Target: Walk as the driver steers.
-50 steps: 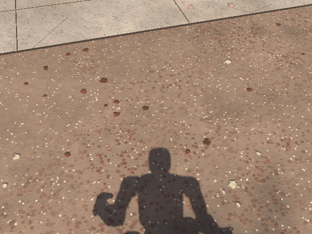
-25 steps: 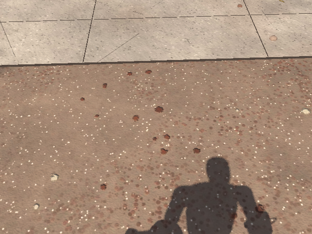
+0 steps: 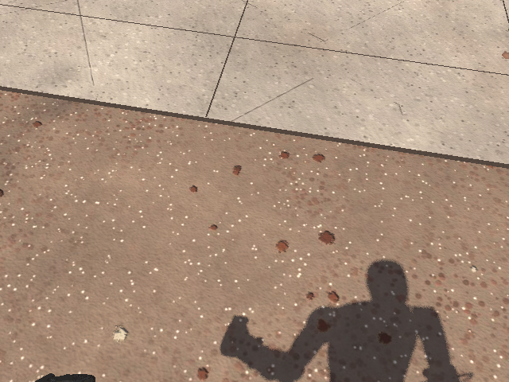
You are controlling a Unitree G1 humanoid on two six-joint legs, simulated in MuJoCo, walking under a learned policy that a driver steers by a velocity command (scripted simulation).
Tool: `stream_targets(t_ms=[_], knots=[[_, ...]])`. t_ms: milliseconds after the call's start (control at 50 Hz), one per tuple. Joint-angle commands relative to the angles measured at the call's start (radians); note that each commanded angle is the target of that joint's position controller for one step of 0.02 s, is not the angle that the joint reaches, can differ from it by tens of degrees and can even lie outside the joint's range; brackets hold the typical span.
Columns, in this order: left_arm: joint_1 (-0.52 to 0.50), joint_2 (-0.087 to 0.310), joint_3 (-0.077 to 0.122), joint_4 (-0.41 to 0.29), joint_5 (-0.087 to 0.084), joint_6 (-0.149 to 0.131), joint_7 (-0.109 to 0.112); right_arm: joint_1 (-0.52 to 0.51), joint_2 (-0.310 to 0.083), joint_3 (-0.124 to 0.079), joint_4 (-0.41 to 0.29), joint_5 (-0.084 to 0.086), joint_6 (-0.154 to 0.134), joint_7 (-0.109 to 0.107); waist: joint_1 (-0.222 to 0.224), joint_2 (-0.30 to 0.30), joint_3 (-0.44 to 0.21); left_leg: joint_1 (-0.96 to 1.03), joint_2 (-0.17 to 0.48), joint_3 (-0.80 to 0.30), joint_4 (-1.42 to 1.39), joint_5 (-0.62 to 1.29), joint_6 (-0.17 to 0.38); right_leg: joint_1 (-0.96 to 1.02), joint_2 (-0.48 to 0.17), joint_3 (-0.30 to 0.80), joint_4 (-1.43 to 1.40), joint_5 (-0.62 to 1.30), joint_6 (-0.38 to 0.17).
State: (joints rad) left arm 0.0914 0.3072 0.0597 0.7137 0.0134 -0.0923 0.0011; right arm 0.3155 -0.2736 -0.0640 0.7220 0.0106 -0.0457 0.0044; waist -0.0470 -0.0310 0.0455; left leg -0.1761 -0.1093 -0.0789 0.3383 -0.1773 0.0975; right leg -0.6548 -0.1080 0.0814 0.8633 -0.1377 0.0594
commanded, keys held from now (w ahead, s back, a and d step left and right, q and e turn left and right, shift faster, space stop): w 0.06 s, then w+e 0.84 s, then w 0.10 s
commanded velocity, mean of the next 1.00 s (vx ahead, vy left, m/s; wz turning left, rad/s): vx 0.50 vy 0.00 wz -0.30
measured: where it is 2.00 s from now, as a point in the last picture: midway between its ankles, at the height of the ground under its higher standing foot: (324, 252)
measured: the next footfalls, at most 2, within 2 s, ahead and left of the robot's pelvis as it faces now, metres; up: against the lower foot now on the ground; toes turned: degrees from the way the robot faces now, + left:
right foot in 0.24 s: +0.32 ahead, -0.15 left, +0.00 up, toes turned +1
left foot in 0.74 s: +0.62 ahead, +0.01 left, +0.00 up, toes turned -20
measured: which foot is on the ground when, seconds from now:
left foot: down 0.00-0.26, up 0.28-0.72, down 0.74-1.00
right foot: up 0.00-0.22, down 0.24-0.74, up 0.76-1.00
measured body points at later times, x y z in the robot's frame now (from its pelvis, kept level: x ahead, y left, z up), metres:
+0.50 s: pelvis +0.29 -0.08 +0.00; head +0.32 -0.10 +0.45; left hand +0.36 +0.19 -0.11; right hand +0.44 -0.36 -0.09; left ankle +0.41 +0.09 -0.68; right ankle +0.28 -0.15 -0.75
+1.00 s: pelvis +0.56 -0.08 +0.00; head +0.59 -0.09 +0.45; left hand +0.82 +0.11 -0.10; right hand +0.51 -0.37 -0.12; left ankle +0.58 +0.03 -0.75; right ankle +0.58 -0.26 -0.68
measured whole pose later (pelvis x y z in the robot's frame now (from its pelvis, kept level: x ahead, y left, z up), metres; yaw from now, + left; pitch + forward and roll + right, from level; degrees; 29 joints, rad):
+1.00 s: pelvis +0.56 -0.08 +0.00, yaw -24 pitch +1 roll +2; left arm 0.20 0.33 0.07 0.68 -0.02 -0.02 0.00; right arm 0.31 -0.27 -0.07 0.80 0.00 -0.10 0.01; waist -0.05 -0.05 0.03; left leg -0.11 -0.04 0.08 0.29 -0.20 0.03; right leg -0.64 -0.08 0.07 0.99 -0.24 0.01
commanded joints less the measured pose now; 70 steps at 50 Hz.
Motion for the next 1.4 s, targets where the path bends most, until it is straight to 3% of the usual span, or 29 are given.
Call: stream_targets(t_ms=[20,160,200,220,240,260,280,300,340,420,560,660,720,740,760,780,800,820,860,980,1120,1180,1220,1240,1260,1280,1300,1320,1400], knots=[[-0.056,0.031,-0.001,-0.056,-0.003,-0.010,-0.010,-0.019,-0.160,-0.041,-0.057,0.004,-0.016,-0.016,-0.005,0.102,-0.043,-0.067,0.197,-0.120,-0.121,0.190,0.132,0.116,0.046,-0.049,-0.206,0.222,0.013],[-0.131,0.078,0.005,-0.085,-0.025,-0.026,-0.042,0.065,-0.178,-0.044,0.011,0.001,-0.010,-0.015,-0.034,0.130,0.004,0.172,0.333,-0.179,-0.048,0.216,0.103,0.054,0.053,-0.046,-0.346,0.138,-0.081],[-0.047,0.101,0.016,-0.067,-0.026,-0.026,-0.045,0.039,-0.186,-0.046,0.014,-0.001,-0.004,-0.018,0.017,0.138,-0.033,0.214,0.321,-0.135,0.049,0.474,0.074,0.160,0.091,-0.086,-0.370,0.060,-0.127],[0.072,0.128,0.034,-0.030,-0.022,-0.025,-0.041,0.025,-0.175,-0.041,0.010,-0.005,0.001,-0.020,0.078,0.115,-0.117,0.204,0.272,-0.081,0.199,0.634,0.051,0.326,0.123,-0.111,-0.388,0.087,-0.159],[0.225,0.174,0.047,-0.002,-0.015,-0.024,-0.040,0.028,-0.149,-0.026,-0.009,-0.019,0.004,-0.026,0.138,0.044,-0.252,0.077,0.221,-0.029,0.446,0.526,0.017,0.586,0.019,0.031,-0.360,0.145,-0.218],[0.305,0.269,0.071,0.010,-0.012,-0.018,-0.044,0.147,-0.080,-0.005,-0.031,-0.019,-0.014,-0.022,0.094,-0.208,-0.361,-0.312,0.057,0.047,0.821,0.032,-0.078,0.934,-0.189,0.491,-0.426,0.000,-0.393],[0.326,0.195,0.054,0.024,-0.041,-0.013,-0.052,0.117,-0.107,-0.002,-0.033,-0.016,-0.033,-0.015,0.118,-0.228,-0.365,-0.509,0.035,-0.038,0.923,-0.362,-0.086,1.006,-0.223,0.738,-0.576,-0.247,-0.415],[0.264,0.141,0.037,0.009,-0.042,-0.009,-0.047,0.011,-0.165,-0.015,-0.053,0.011,-0.048,-0.005,0.130,-0.126,-0.212,-0.597,0.097,-0.064,0.961,-0.296,-0.074,0.898,-0.208,0.626,-0.592,-0.322,-0.364],[0.183,0.108,0.023,-0.014,-0.021,0.004,-0.041,-0.108,-0.149,-0.013,-0.079,-0.010,-0.066,-0.002,0.102,0.026,-0.058,-0.568,0.160,-0.027,0.839,-0.175,-0.069,0.656,-0.123,0.427,-0.624,-0.157,-0.320],[0.169,0.104,0.021,-0.023,-0.021,0.006,-0.022,-0.079,-0.112,-0.014,-0.081,-0.030,-0.055,-0.009,0.045,-0.049,-0.068,-0.450,0.182,0.001,0.648,-0.093,-0.120,0.520,-0.046,0.291,-0.661,0.105,-0.324],[0.277,0.142,0.037,0.022,-0.041,0.029,0.014,-0.315,-0.064,0.004,-0.136,-0.017,-0.063,-0.002,0.120,-0.050,-0.036,-0.354,0.112,0.013,0.243,0.248,-0.165,0.439,0.017,0.217,-0.638,0.134,-0.267],[0.320,0.138,0.042,0.037,-0.043,0.052,0.025,-0.379,-0.099,-0.009,-0.155,-0.003,-0.084,0.016,0.119,-0.067,-0.031,-0.300,0.086,-0.021,0.120,0.179,-0.136,0.555,-0.023,0.339,-0.532,0.109,-0.247],[0.270,0.108,0.035,0.015,-0.037,0.058,0.021,-0.183,-0.158,-0.039,-0.110,-0.010,-0.096,0.004,0.007,-0.078,-0.134,0.016,0.125,-0.015,0.061,0.146,-0.058,0.511,0.032,0.322,-0.334,0.240,-0.195],[0.262,0.058,0.016,-0.009,-0.019,0.053,0.017,-0.024,-0.212,-0.054,-0.096,-0.024,-0.094,-0.007,-0.061,0.012,-0.281,0.284,0.288,-0.163,0.099,0.093,0.009,0.382,0.091,0.243,-0.072,0.107,-0.161],[0.410,-0.010,-0.006,-0.031,-0.042,0.044,0.015,0.053,-0.274,-0.070,-0.060,-0.027,-0.078,-0.004,-0.001,0.332,-0.401,0.591,0.510,-0.588,0.046,-0.065,0.174,0.035,0.227,0.112,0.225,-0.421,-0.099],[0.407,0.089,0.008,-0.011,-0.054,0.043,0.018,0.041,-0.186,-0.053,-0.065,-0.005,-0.070,0.001,-0.014,0.269,-0.336,0.543,0.531,-0.686,-0.003,-0.266,0.165,-0.092,0.136,0.115,0.361,-0.445,-0.087],[0.300,0.144,0.025,-0.019,-0.050,0.047,0.017,-0.004,-0.126,-0.037,-0.074,-0.005,-0.066,-0.002,-0.038,0.164,-0.197,0.417,0.480,-0.532,-0.026,-0.253,0.120,-0.122,0.102,0.102,0.397,-0.351,-0.078],[0.244,0.138,0.028,-0.031,-0.041,0.051,0.018,-0.052,-0.113,-0.030,-0.074,-0.013,-0.061,-0.002,-0.023,0.095,-0.115,0.294,0.436,-0.405,-0.049,-0.134,0.094,-0.099,0.071,0.068,0.385,-0.277,-0.067],[0.208,0.107,0.031,-0.052,-0.035,0.055,0.008,-0.094,-0.085,-0.018,-0.056,-0.024,-0.059,-0.001,0.017,0.121,-0.039,0.141,0.373,-0.246,-0.102,0.025,0.076,-0.049,0.022,0.055,0.322,-0.202,-0.060],[0.136,0.021,0.005,-0.095,-0.028,0.061,-0.008,-0.078,-0.134,-0.034,0.008,-0.013,-0.074,0.008,0.031,0.098,-0.019,0.066,0.354,-0.044,-0.196,0.214,0.117,-0.033,-0.003,0.023,0.093,-0.055,-0.045],[-0.081,0.025,-0.011,-0.155,-0.032,0.032,-0.042,0.019,-0.195,-0.042,0.087,0.019,-0.047,0.007,-0.024,0.091,0.018,0.142,0.358,0.064,-0.180,0.277,0.078,0.065,0.039,-0.066,-0.254,0.113,-0.084],[-0.057,0.064,0.005,-0.162,-0.025,0.030,-0.045,0.037,-0.217,-0.044,0.116,0.029,-0.027,0.003,0.024,0.117,-0.012,0.209,0.379,0.067,-0.068,0.502,0.049,0.178,0.081,-0.101,-0.328,0.011,-0.129],[0.208,0.149,0.052,-0.086,-0.016,0.030,-0.029,0.033,-0.190,-0.025,0.121,0.024,-0.021,-0.002,0.167,0.099,-0.174,0.062,0.299,0.124,0.255,0.598,-0.007,0.609,0.091,-0.102,-0.364,0.077,-0.181],[0.357,0.257,0.076,-0.071,0.010,0.037,-0.012,0.085,-0.095,0.010,0.080,-0.002,-0.035,0.004,0.189,-0.082,-0.355,-0.293,0.194,0.160,0.646,0.210,-0.073,1.016,-0.193,0.256,-0.339,0.061,-0.300],[0.363,0.242,0.067,-0.064,-0.001,0.042,-0.010,0.121,-0.065,0.024,0.095,-0.001,-0.050,0.006,0.166,-0.213,-0.480,-0.453,0.076,0.036,0.880,-0.412,-0.102,1.079,-0.330,0.597,-0.486,0.074,-0.395],[0.309,0.175,0.043,-0.068,-0.001,0.039,-0.014,0.055,-0.173,-0.009,0.089,0.027,-0.056,0.008,0.176,-0.117,-0.354,-0.520,0.121,-0.043,0.960,-0.409,-0.100,0.960,-0.294,0.481,-0.498,0.166,-0.361],[0.240,0.141,0.030,-0.068,-0.003,0.035,-0.016,-0.002,-0.170,-0.009,0.070,0.034,-0.055,0.005,0.139,-0.103,-0.231,-0.532,0.161,-0.007,0.943,-0.356,-0.100,0.828,-0.251,0.311,-0.493,0.339,-0.334],[0.174,0.101,0.018,-0.062,-0.005,0.029,-0.023,-0.018,-0.150,-0.007,0.074,0.016,-0.047,-0.003,0.097,-0.054,-0.162,-0.504,0.195,0.018,0.877,-0.302,-0.110,0.708,-0.194,0.199,-0.507,0.472,-0.312],[0.065,0.069,0.015,-0.037,0.002,0.006,-0.028,0.049,-0.078,0.000,0.109,-0.005,0.011,-0.017,-0.003,-0.052,-0.120,-0.290,0.212,0.038,0.726,-0.169,-0.147,0.446,-0.135,0.026,-0.604,0.634,-0.309]])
